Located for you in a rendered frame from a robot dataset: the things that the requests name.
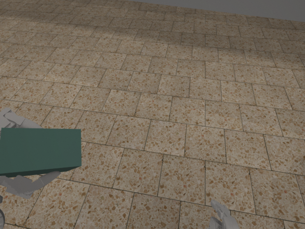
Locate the right robot hand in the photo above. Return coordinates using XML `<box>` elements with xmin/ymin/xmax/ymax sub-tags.
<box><xmin>207</xmin><ymin>199</ymin><xmax>240</xmax><ymax>229</ymax></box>

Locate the sponge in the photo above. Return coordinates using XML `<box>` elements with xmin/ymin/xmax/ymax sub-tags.
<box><xmin>0</xmin><ymin>128</ymin><xmax>81</xmax><ymax>177</ymax></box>

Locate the left robot hand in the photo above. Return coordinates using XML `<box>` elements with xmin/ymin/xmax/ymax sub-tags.
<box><xmin>0</xmin><ymin>107</ymin><xmax>61</xmax><ymax>199</ymax></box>

